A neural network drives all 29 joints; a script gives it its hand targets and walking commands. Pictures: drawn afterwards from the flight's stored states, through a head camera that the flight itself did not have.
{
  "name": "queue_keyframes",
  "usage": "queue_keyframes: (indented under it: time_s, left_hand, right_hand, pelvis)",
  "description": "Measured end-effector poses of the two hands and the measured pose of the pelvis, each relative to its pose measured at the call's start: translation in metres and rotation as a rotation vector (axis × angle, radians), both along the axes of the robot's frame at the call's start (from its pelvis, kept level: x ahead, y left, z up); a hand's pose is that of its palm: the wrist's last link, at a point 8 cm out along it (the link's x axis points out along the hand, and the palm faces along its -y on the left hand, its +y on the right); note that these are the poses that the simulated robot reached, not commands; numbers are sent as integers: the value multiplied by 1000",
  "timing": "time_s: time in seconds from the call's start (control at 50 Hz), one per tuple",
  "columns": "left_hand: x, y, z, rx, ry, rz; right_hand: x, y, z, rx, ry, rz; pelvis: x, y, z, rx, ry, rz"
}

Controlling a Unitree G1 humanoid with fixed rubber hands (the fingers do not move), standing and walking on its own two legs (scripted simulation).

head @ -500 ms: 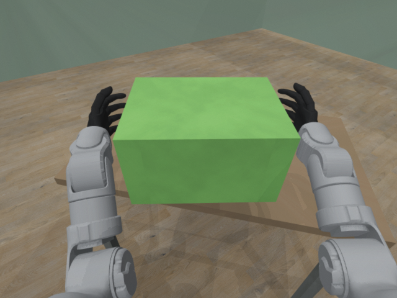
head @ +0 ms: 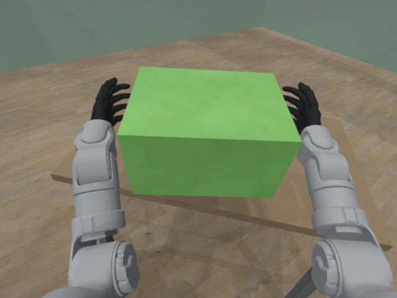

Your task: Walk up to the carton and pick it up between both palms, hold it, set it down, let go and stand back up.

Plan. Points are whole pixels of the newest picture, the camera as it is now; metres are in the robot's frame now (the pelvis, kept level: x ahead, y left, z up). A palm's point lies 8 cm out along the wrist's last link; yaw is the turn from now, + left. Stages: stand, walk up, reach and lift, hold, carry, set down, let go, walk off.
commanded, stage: set down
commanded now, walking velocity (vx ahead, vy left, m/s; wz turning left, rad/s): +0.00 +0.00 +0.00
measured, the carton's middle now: (205, 131) +0.40 +0.00 +0.16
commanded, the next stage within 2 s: none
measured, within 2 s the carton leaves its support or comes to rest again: neither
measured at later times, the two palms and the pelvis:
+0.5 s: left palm (113, 133) +0.38 +0.19 +0.17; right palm (295, 139) +0.38 -0.19 +0.16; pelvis +0.03 +0.00 +0.00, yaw +2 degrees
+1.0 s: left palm (122, 134) +0.41 +0.19 +0.14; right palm (294, 141) +0.39 -0.20 +0.14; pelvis +0.02 +0.00 +0.00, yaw +1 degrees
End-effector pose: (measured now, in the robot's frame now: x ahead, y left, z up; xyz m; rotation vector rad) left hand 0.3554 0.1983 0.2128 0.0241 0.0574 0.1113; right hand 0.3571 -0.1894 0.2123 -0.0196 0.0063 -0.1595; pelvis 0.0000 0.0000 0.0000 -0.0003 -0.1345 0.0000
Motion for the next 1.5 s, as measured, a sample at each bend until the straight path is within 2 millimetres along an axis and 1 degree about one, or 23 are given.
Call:
queue_keyframes:
  time_s: [0.1,0.2,0.32,0.44,0.54,0.82,1.0,1.14,1.38,1.5]
  left_hand:
    - [10,-3,-15,19,2,-10]
    - [16,-3,-30,31,3,-9]
    - [20,-2,-46,32,15,-2]
    - [21,-2,-46,38,-4,3]
    - [24,-4,-49,37,14,-1]
    - [36,-7,-70,18,78,-23]
    - [51,-12,-71,20,89,-33]
    - [60,-16,-81,15,118,-45]
    - [78,-19,-88,11,126,-58]
    - [85,-18,-97,5,144,-58]
  right_hand:
    - [7,-3,-20,-18,-1,-9]
    - [12,-2,-40,-23,-4,-9]
    - [19,-1,-57,-40,5,-2]
    - [23,-2,-57,-41,-15,3]
    - [24,-4,-57,-49,2,-2]
    - [27,-7,-74,-53,61,-21]
    - [37,-12,-74,-50,68,-31]
    - [43,-15,-83,-44,95,-40]
    - [55,-18,-88,-40,101,-55]
    - [62,-17,-95,-40,118,-56]
  pelvis:
    - [3,0,0,0,5,0]
    - [9,-1,0,-3,19,10]
    - [17,-2,0,-6,35,26]
    - [24,-3,-1,-6,43,38]
    - [27,-4,-1,-2,34,37]
    - [21,-5,-1,-2,63,21]
    - [17,-4,0,-3,99,12]
    - [20,-4,1,-1,124,4]
    - [26,-4,1,0,164,3]
    - [28,-4,1,1,181,-1]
